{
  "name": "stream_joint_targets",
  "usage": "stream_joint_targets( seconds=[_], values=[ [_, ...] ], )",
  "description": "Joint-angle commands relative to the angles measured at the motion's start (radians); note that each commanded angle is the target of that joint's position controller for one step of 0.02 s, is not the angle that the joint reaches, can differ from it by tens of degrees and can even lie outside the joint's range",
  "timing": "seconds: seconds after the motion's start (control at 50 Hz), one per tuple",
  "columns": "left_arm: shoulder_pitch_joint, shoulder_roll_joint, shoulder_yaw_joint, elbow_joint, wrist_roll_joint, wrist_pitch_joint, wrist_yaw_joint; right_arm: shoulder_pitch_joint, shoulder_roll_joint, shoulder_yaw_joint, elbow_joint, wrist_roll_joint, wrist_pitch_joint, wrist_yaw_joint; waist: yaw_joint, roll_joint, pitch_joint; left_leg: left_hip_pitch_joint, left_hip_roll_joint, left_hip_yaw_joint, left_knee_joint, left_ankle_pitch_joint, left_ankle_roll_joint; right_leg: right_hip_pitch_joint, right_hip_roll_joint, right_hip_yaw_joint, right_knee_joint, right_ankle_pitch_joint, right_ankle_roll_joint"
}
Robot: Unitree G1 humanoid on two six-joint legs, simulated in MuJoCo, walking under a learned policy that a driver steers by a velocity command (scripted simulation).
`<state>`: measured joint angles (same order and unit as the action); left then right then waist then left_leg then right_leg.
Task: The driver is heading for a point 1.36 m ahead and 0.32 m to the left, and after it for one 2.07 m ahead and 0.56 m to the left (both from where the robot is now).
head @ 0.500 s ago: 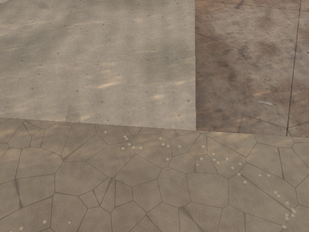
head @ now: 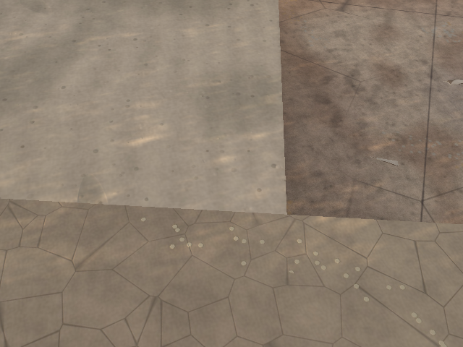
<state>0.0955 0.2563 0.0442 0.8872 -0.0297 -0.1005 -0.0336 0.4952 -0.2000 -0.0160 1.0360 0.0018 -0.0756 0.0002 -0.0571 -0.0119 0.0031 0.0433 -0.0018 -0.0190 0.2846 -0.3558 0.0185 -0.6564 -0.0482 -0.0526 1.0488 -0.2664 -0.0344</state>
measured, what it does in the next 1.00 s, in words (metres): walks ahead: right foot, then left foot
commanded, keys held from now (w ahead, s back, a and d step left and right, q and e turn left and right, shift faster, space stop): w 1.00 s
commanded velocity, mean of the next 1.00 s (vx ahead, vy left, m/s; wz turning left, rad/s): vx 0.48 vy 0.00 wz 0.00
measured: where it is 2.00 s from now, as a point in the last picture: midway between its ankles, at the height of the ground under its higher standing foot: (205, 179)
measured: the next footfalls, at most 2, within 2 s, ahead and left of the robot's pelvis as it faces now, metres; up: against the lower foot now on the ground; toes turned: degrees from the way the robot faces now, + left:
right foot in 0.18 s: +0.29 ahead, -0.13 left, +0.00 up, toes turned -1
left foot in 0.72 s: +0.56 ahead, +0.12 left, +0.00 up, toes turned +3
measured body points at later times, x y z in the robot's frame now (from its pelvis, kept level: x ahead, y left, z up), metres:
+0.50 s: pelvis +0.27 -0.05 +0.01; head +0.27 -0.04 +0.46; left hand +0.27 +0.22 -0.14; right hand +0.42 -0.31 -0.10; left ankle +0.42 +0.13 -0.67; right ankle +0.25 -0.13 -0.74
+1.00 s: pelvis +0.54 +0.04 +0.01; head +0.56 +0.05 +0.46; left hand +0.69 +0.30 -0.11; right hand +0.56 -0.23 -0.12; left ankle +0.52 +0.12 -0.74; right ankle +0.66 -0.14 -0.67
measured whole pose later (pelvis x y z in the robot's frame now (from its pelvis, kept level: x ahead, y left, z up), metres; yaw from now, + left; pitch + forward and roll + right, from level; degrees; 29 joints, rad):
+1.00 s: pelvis +0.54 +0.04 +0.01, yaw +0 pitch +0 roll +1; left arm 0.13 0.28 0.07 0.89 -0.02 -0.07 0.00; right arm 0.35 -0.23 -0.05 0.94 0.00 -0.10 0.02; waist -0.05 -0.05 0.02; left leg -0.10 -0.05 0.07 0.25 -0.16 0.07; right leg -0.65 -0.12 0.04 0.91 -0.11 -0.02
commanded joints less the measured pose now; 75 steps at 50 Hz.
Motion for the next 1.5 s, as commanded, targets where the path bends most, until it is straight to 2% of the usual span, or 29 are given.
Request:
stream_joint_targets(
  seconds=[0.02, 0.1, 0.16, 0.18, 0.2, 0.22, 0.24, 0.28, 0.36, 0.46, 0.6, 0.68, 0.72, 0.74, 0.76, 0.78, 0.8, 0.84, 0.98, 1.18, 1.22, 1.26, 1.28, 1.3, 1.32, 1.34, 1.38, 1.42, 1.5],
  values=[
    [-0.191, -0.017, -0.022, -0.125, 0.013, -0.008, -0.014, -0.043, -0.172, -0.026, -0.069, 0.001, -0.010, -0.027, 0.011, 0.118, 0.127, -0.207, 0.156, -0.066, -0.216, 0.413, 0.142, 0.098, 0.019, -0.027, -0.324, 0.243, 0.029],
    [-0.204, 0.079, 0.004, -0.154, 0.001, 0.004, -0.007, -0.009, -0.210, -0.049, -0.044, 0.023, -0.020, -0.031, 0.053, 0.135, 0.118, -0.065, 0.229, -0.063, -0.185, 0.567, 0.122, 0.193, 0.046, 0.011, -0.497, 0.294, -0.011],
    [0.092, 0.161, 0.055, -0.067, -0.005, 0.015, 0.005, -0.022, -0.209, -0.055, -0.053, 0.000, 0.011, -0.027, 0.203, 0.152, -0.089, -0.029, 0.199, -0.003, 0.223, 0.989, 0.066, 0.542, 0.103, -0.022, -0.483, 0.209, -0.080],
    [0.257, 0.210, 0.071, -0.028, 0.002, 0.022, 0.013, -0.013, -0.177, -0.041, -0.075, -0.014, 0.017, -0.025, 0.256, 0.076, -0.198, -0.248, 0.160, 0.006, 0.517, 0.745, 0.041, 0.830, -0.044, 0.146, -0.456, 0.153, -0.132],
    [0.347, 0.288, 0.083, 0.004, 0.021, 0.021, 0.005, 0.142, -0.001, 0.003, -0.083, -0.005, 0.000, -0.011, 0.163, -0.251, -0.391, -0.579, -0.044, -0.012, 0.928, -0.005, -0.016, 1.113, -0.318, 0.686, -0.613, -0.174, -0.315],
    [0.314, 0.187, 0.055, 0.008, 0.012, 0.017, -0.003, 0.083, -0.082, -0.015, -0.072, 0.020, -0.029, -0.003, 0.191, -0.220, -0.354, -0.670, -0.037, -0.141, 1.074, -0.187, 0.012, 1.035, -0.308, 0.867, -0.789, -0.291, -0.291],
    [0.207, 0.147, 0.041, -0.003, 0.009, 0.009, -0.003, -0.037, -0.156, -0.038, -0.122, 0.051, -0.044, 0.000, 0.160, -0.174, -0.161, -0.764, 0.015, -0.107, 1.123, -0.123, 0.033, 0.875, -0.290, 0.719, -0.806, -0.255, -0.243],
    [0.057, 0.103, 0.026, -0.028, 0.031, -0.006, -0.009, -0.135, -0.170, -0.049, -0.144, 0.034, -0.049, -0.015, 0.090, -0.026, -0.034, -0.679, 0.109, -0.076, 1.024, 0.039, 0.046, 0.566, -0.222, 0.477, -0.844, -0.020, -0.208],
    [0.051, 0.075, 0.015, 0.008, 0.035, -0.019, -0.007, -0.098, -0.120, -0.055, -0.142, 0.018, -0.002, -0.024, 0.014, -0.065, 0.012, -0.572, 0.163, -0.064, 0.881, 0.089, 0.028, 0.364, -0.154, 0.290, -0.939, 0.059, -0.213],
    [0.147, 0.142, 0.030, 0.038, 0.030, -0.017, 0.031, -0.297, -0.124, -0.058, -0.210, 0.001, -0.002, -0.024, 0.057, -0.019, 0.062, -0.719, 0.173, -0.048, 0.593, 0.340, -0.025, 0.425, -0.155, 0.220, -0.976, 0.122, -0.212],
    [0.273, 0.172, 0.039, 0.083, 0.006, 0.006, 0.039, -0.515, -0.106, -0.040, -0.277, 0.018, -0.016, 0.009, 0.136, -0.012, 0.093, -0.679, 0.112, 0.004, 0.295, 0.418, -0.027, 0.580, -0.168, 0.140, -0.916, 0.180, -0.176],
    [0.264, 0.187, 0.048, 0.084, 0.002, 0.034, 0.037, -0.451, -0.155, -0.054, -0.283, 0.025, -0.028, 0.026, 0.076, -0.055, 0.053, -0.551, 0.071, 0.029, 0.229, 0.269, 0.031, 0.682, -0.209, 0.150, -0.782, 0.376, -0.144],
    [0.246, 0.143, 0.030, 0.065, 0.015, 0.044, 0.036, -0.161, -0.249, -0.100, -0.201, 0.019, -0.031, 0.018, -0.057, -0.015, -0.146, -0.131, 0.071, 0.023, 0.216, 0.275, 0.099, 0.573, -0.108, 0.065, -0.401, 0.555, -0.088],
    [0.335, 0.044, 0.001, 0.037, 0.030, 0.030, 0.031, -0.032, -0.362, -0.125, -0.182, -0.003, -0.025, 0.012, -0.040, 0.201, -0.308, 0.245, 0.335, -0.375, 0.194, 0.211, 0.230, 0.230, 0.026, 0.006, -0.010, 0.197, -0.020],
    [0.341, 0.028, -0.006, 0.046, 0.007, 0.006, 0.027, 0.012, -0.311, -0.111, -0.162, 0.003, -0.020, 0.022, -0.046, 0.311, -0.378, 0.348, 0.421, -0.711, 0.023, 0.060, 0.310, 0.014, 0.122, 0.117, 0.176, -0.309, -0.005],
    [0.263, 0.134, 0.020, 0.030, -0.021, -0.010, 0.023, -0.056, -0.238, -0.087, -0.173, 0.007, -0.023, 0.026, -0.047, 0.213, -0.245, 0.251, 0.386, -0.614, 0.003, -0.013, 0.257, -0.083, 0.058, 0.182, 0.257, -0.285, -0.027],
    [0.186, 0.145, 0.023, 0.004, -0.034, -0.018, 0.023, -0.146, -0.197, -0.074, -0.200, 0.005, -0.024, 0.025, -0.027, 0.155, -0.141, 0.121, 0.346, -0.468, -0.009, 0.018, 0.218, -0.096, 0.003, 0.159, 0.237, -0.196, -0.044],
    [0.146, 0.128, 0.031, -0.002, -0.006, -0.004, 0.035, -0.258, -0.152, -0.059, -0.214, -0.004, -0.032, 0.028, 0.032, 0.096, -0.029, -0.096, 0.264, -0.284, -0.079, 0.166, 0.182, -0.008, -0.075, 0.131, 0.097, -0.048, -0.033],
    [0.047, 0.062, 0.028, -0.044, 0.020, 0.030, 0.033, -0.178, -0.182, -0.066, -0.153, -0.002, -0.039, 0.007, 0.050, 0.068, 0.035, -0.136, 0.224, -0.106, -0.170, 0.433, 0.197, -0.053, -0.092, 0.108, -0.181, 0.224, 0.024],
    [-0.220, 0.042, 0.019, -0.153, 0.006, 0.009, -0.013, -0.039, -0.186, -0.070, -0.067, 0.019, -0.010, -0.014, -0.004, 0.081, 0.117, 0.017, 0.264, -0.052, -0.111, 0.456, 0.155, -0.009, -0.027, 0.077, -0.530, 0.302, -0.019],
    [-0.165, 0.084, 0.036, -0.142, 0.005, -0.001, -0.010, -0.063, -0.213, -0.080, -0.072, 0.025, -0.003, -0.015, 0.033, 0.103, 0.081, 0.027, 0.264, -0.078, -0.055, 0.545, 0.139, 0.118, 0.006, 0.065, -0.556, 0.246, -0.034],
    [0.091, 0.156, 0.077, -0.068, 0.007, -0.006, 0.006, -0.113, -0.200, -0.075, -0.087, 0.019, 0.006, -0.016, 0.165, 0.101, -0.067, -0.056, 0.191, -0.042, 0.203, 0.748, 0.096, 0.481, 0.042, 0.035, -0.570, 0.259, -0.074],
    [0.288, 0.229, 0.098, -0.028, 0.018, -0.004, 0.018, -0.112, -0.168, -0.060, -0.115, 0.003, 0.009, -0.017, 0.228, -0.001, -0.230, -0.273, 0.121, -0.002, 0.509, 0.495, 0.059, 0.817, -0.131, 0.211, -0.515, 0.322, -0.124],
    [0.357, 0.284, 0.108, 0.003, 0.021, 0.005, 0.015, 0.063, -0.014, -0.019, -0.105, 0.019, -0.005, -0.009, 0.151, -0.279, -0.413, -0.636, -0.039, 0.008, 0.857, -0.186, -0.006, 1.158, -0.378, 0.642, -0.613, 0.085, -0.273],
    [0.364, 0.184, 0.081, -0.001, 0.018, 0.004, 0.014, 0.005, -0.123, -0.044, -0.098, 0.047, -0.018, -0.006, 0.192, -0.219, -0.405, -0.717, -0.008, -0.126, 0.985, -0.252, 0.010, 1.100, -0.363, 0.747, -0.718, -0.127, -0.250],
    [0.271, 0.134, 0.064, -0.010, 0.019, -0.001, 0.016, -0.111, -0.185, -0.066, -0.133, 0.069, -0.023, -0.006, 0.180, -0.167, -0.217, -0.787, 0.033, -0.120, 1.027, -0.171, 0.028, 0.944, -0.332, 0.601, -0.751, -0.140, -0.197],
    [0.111, 0.074, 0.044, -0.026, 0.031, -0.010, 0.015, -0.193, -0.169, -0.077, -0.153, 0.044, -0.019, -0.017, 0.110, -0.082, -0.060, -0.723, 0.110, -0.090, 0.966, -0.008, 0.035, 0.647, -0.272, 0.390, -0.818, 0.021, -0.157],
    [0.065, 0.035, 0.036, -0.022, 0.042, -0.021, 0.012, -0.153, -0.128, -0.081, -0.148, 0.049, 0.007, -0.015, 0.060, -0.119, -0.026, -0.631, 0.144, -0.088, 0.933, 0.064, 0.041, 0.527, -0.224, 0.254, -0.889, 0.063, -0.141],
    [0.099, 0.077, 0.043, 0.004, 0.048, -0.035, 0.035, -0.225, -0.117, -0.087, -0.184, 0.045, 0.041, -0.021, 0.046, -0.050, 0.032, -0.726, 0.143, -0.096, 0.868, 0.185, 0.039, 0.514, -0.223, 0.113, -0.952, 0.170, -0.155]
  ],
)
